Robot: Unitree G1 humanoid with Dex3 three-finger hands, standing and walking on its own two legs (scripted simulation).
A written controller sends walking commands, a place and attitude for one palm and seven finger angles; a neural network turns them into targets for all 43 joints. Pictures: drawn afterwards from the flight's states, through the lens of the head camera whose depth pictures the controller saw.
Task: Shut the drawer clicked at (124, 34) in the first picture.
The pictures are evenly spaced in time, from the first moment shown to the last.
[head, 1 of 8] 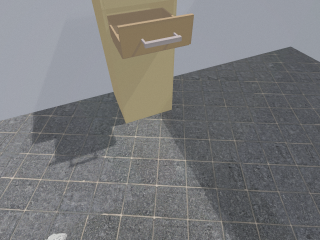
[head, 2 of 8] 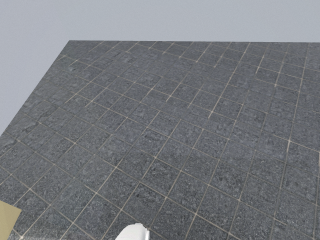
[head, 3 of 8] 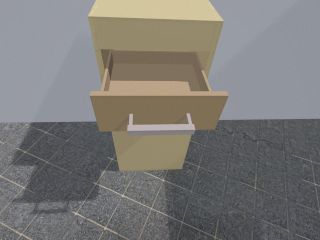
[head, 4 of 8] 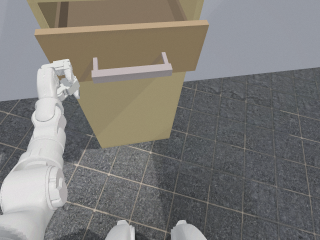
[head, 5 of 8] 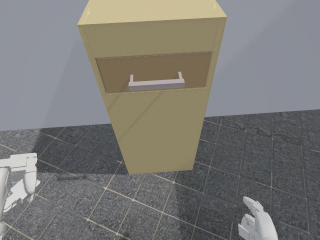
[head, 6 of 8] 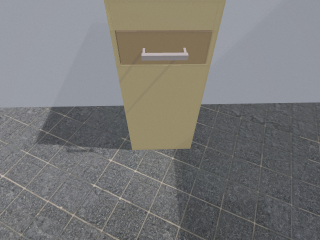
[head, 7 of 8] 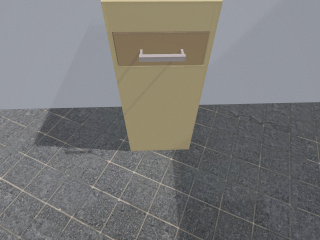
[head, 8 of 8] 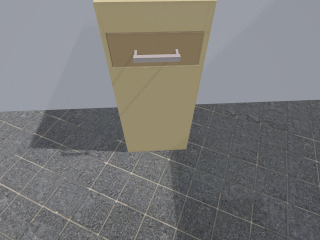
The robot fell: no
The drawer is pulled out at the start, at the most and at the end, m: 0.25 0.25 0.00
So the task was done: yes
